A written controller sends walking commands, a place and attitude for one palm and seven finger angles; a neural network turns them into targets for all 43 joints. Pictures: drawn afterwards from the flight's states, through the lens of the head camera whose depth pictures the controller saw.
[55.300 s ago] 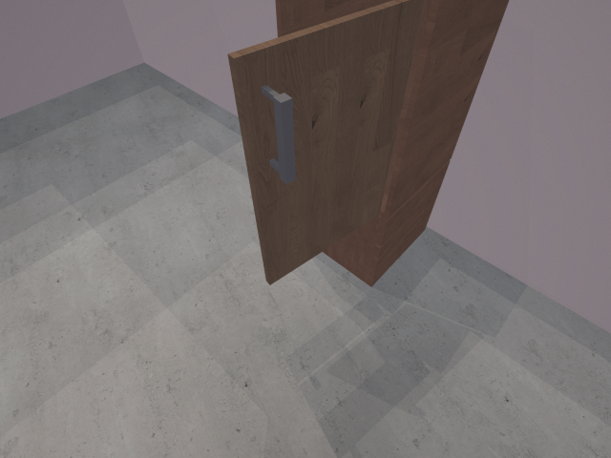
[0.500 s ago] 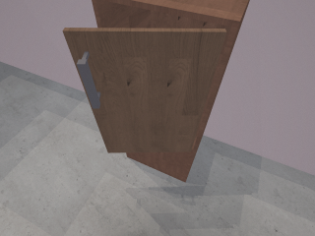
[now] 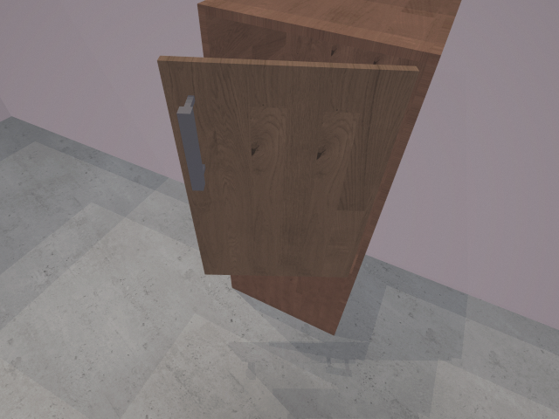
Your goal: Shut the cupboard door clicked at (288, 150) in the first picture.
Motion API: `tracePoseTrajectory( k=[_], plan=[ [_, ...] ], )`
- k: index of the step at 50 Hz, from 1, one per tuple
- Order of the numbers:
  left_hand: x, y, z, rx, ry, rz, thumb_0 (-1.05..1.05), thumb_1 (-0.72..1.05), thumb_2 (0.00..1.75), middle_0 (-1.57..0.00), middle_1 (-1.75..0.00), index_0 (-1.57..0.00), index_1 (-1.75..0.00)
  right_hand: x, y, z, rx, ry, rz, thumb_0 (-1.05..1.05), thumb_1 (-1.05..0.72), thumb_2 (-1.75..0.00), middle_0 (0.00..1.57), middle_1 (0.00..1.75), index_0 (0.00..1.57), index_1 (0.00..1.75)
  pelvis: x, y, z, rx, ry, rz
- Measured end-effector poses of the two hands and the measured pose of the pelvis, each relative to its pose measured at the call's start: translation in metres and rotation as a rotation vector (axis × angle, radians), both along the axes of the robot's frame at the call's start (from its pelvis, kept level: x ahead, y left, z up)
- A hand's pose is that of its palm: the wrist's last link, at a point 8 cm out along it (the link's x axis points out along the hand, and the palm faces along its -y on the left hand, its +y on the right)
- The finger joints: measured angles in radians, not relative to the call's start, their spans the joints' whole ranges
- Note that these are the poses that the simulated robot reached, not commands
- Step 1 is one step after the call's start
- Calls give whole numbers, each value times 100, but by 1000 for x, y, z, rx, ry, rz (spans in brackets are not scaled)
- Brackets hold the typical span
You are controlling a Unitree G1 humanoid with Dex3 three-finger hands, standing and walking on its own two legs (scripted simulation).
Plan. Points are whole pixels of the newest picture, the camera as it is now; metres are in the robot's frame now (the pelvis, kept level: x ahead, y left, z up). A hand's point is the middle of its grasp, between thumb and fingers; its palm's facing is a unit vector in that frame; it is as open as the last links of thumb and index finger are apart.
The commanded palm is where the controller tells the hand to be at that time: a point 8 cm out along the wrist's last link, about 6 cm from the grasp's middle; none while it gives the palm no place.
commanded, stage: shuffle to correct the standing spot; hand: left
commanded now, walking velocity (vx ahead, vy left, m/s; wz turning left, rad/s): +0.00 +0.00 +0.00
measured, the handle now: (194, 145) +0.51 +0.19 +0.12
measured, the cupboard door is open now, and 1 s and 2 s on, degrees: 26 26 26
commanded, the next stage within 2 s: come to a stop and stand still in 0.78 s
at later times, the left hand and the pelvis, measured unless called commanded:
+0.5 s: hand out of the picture -0.09 +0.16 -0.18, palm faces +0.09 -0.99 -0.12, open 7.4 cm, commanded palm none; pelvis +0.01 +0.01 -0.01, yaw +1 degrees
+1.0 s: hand out of the picture +0.02 +0.15 -0.18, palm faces +0.13 -0.99 -0.11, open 7.4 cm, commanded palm none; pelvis +0.05 +0.01 +0.00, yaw +3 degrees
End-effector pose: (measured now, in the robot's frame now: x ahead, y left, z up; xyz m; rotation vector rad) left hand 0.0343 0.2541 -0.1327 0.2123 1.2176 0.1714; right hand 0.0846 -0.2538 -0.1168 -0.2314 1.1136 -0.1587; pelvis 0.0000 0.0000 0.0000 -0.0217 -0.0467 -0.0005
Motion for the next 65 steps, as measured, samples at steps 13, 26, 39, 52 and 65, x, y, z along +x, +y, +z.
tracePoseTrajectory(
  k=[13, 26, 39, 52, 65],
  plan=[
    [-79, -10, -4, -44, 209, 53, 1, 90, 90, -20, -30, -19, -30, -67, 16, -11, 36, 190, -64, 1, -91, -90, 20, 30, 20, 30, -6, 4, 6, 7, 12, -5],
    [-122, -45, -24, -155, 348, 128, 1, 90, 90, -20, -30, -20, -30, -90, 42, -26, 68, 243, -113, 1, -91, -90, 20, 30, 20, 30, 8, 11, -7, -4, -8, 4],
    [-25, -47, -6, -89, 84, 102, 0, 91, 90, -20, -30, -19, -30, -82, 35, -28, 116, 278, -129, 1, -91, -90, 20, 30, 20, 30, 19, -4, 3, 20, 37, 5],
    [-25, -47, -26, -169, 213, 150, 0, 90, 90, -20, -30, -20, -30, 16, 39, -15, 18, 158, -27, 1, -93, -90, 20, 30, 20, 30, 59, 16, -2, -8, 25, 50],
    [3, -24, -9, -51, 151, 109, 1, 91, 90, -20, -30, -19, -30, 22, 29, -24, 53, 147, -32, 0, -92, -90, 20, 30, 20, 30, 40, 1, 0, 28, 33, 27]
  ],
)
